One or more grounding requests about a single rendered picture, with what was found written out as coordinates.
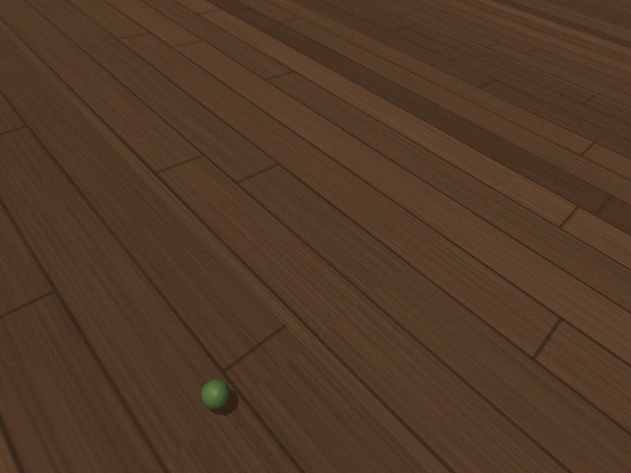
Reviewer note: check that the ball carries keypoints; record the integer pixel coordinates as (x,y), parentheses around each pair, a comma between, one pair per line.
(215,393)

